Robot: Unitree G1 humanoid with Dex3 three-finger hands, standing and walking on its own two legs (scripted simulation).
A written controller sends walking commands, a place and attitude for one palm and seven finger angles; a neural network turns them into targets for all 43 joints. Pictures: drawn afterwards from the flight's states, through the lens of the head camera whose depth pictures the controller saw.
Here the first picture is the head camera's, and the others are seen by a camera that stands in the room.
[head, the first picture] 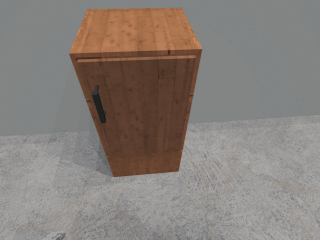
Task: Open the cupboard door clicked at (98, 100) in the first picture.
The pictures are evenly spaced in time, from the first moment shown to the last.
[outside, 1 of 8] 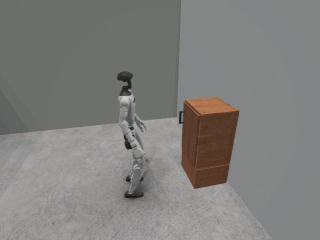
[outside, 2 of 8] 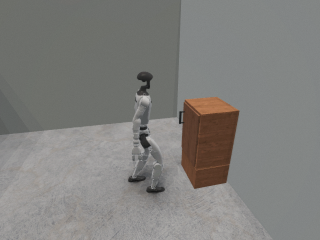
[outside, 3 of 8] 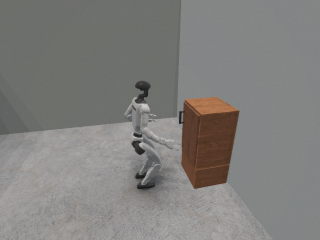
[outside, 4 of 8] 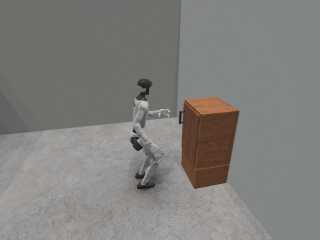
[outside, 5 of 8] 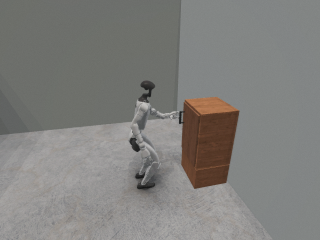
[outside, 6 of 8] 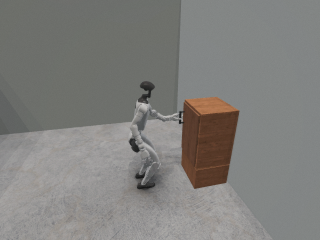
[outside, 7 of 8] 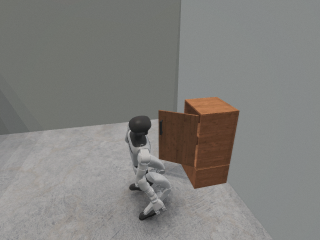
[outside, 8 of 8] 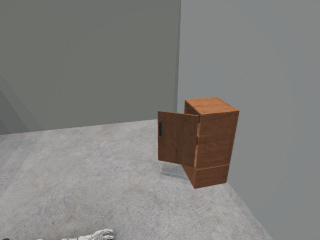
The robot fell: yes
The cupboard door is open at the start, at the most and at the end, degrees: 0 59 59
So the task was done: no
